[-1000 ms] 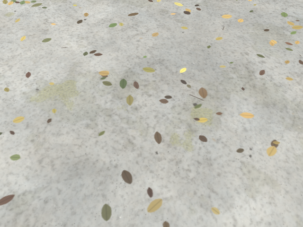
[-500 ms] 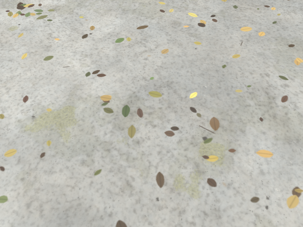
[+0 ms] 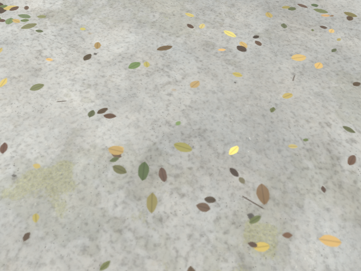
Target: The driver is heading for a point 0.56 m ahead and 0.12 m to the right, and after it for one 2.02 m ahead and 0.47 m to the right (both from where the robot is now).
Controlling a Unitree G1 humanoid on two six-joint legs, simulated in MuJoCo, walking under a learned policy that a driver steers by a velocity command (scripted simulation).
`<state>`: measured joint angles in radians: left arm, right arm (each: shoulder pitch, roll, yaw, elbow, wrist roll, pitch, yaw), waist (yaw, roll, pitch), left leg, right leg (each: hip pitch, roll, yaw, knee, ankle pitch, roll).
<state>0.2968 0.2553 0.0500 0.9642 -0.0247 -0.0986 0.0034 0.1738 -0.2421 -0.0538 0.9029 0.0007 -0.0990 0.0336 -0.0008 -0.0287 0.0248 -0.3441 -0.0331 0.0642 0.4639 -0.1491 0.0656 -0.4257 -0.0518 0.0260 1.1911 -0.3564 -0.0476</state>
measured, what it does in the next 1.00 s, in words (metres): walks ahead: right foot, then left foot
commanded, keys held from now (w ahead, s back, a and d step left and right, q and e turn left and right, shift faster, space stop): no key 0.38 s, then w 0.30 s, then w+e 0.32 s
